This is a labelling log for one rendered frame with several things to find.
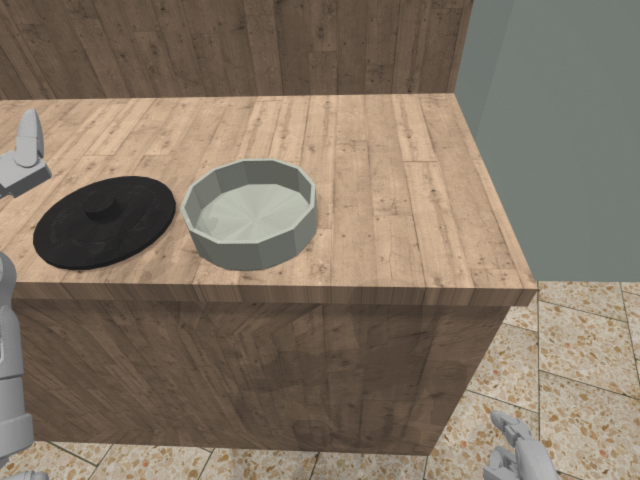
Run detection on pot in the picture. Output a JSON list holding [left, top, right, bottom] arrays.
[[180, 158, 317, 271]]

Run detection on left robot forearm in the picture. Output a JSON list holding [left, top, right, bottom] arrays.
[[0, 251, 34, 469]]

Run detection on right robot hand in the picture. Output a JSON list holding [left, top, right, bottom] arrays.
[[483, 410, 560, 480]]

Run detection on lid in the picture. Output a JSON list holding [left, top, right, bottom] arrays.
[[33, 176, 176, 270]]

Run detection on knob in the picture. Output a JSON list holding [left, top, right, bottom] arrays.
[[82, 193, 119, 220]]

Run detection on table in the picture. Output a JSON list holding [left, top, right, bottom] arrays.
[[0, 0, 538, 456]]

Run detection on left robot hand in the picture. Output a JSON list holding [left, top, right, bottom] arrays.
[[0, 109, 52, 199]]

